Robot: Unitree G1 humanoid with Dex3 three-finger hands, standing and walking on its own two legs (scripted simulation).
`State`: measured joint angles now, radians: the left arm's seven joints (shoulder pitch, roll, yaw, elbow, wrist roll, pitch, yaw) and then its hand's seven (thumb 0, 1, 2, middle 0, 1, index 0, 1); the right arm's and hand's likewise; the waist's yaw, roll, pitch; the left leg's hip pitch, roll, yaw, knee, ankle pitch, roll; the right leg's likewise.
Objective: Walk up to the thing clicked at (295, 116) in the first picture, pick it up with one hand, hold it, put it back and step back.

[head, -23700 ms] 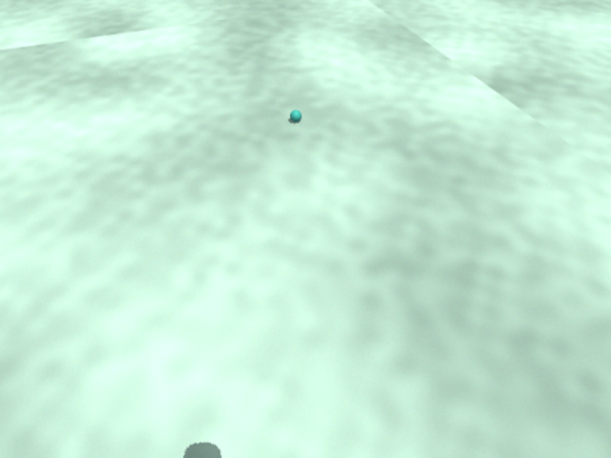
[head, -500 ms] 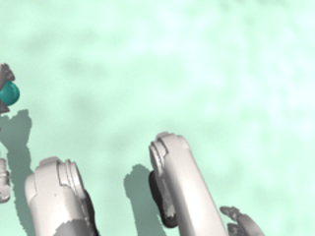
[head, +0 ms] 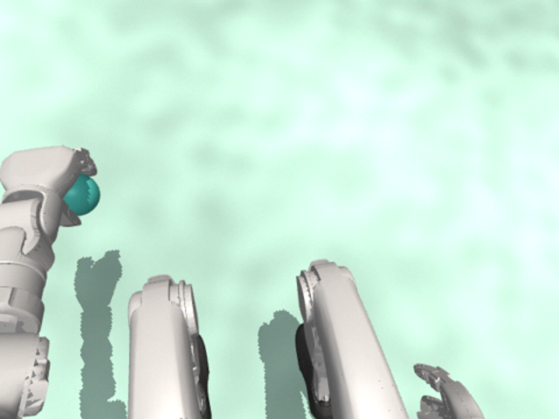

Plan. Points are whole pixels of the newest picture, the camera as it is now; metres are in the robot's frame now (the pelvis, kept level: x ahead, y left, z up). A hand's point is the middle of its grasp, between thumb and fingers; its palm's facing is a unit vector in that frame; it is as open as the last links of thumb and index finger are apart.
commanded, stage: lift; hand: left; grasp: from above
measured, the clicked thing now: (75, 194) +0.46 +0.28 -0.13
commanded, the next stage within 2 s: hold in 1.14 s
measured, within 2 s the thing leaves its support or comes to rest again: neither
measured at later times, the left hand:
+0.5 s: hand out of the picture +0.36 +0.29 +0.11, palm faces -0.44 -0.11 -0.89, open 9.2 cm
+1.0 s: hand out of the picture +0.37 +0.26 +0.22, palm faces -0.43 -0.10 -0.90, open 9.2 cm
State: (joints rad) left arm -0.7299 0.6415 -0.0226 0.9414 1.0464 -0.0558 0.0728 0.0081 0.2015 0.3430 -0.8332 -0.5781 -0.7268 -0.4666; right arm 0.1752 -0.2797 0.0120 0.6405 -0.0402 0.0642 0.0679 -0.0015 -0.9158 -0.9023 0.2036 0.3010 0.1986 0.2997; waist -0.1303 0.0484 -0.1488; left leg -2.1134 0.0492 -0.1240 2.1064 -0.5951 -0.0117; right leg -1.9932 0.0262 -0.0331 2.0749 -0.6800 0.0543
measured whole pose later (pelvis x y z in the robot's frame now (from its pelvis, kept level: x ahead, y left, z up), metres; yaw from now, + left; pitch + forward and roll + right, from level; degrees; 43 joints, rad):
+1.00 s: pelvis +0.06 +0.01 +0.30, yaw +5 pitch +12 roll -2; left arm -0.37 0.40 -0.18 0.85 1.00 0.04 0.15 -0.01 0.19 0.39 -0.82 -0.60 -0.70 -0.50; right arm 0.24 -0.25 -0.03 0.73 0.03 0.01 -0.05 0.00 -0.90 -0.90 0.20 0.30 0.20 0.30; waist -0.06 0.04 -0.09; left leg -0.81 0.06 0.00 0.98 -0.39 -0.01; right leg -0.74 -0.01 0.02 0.95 -0.42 0.04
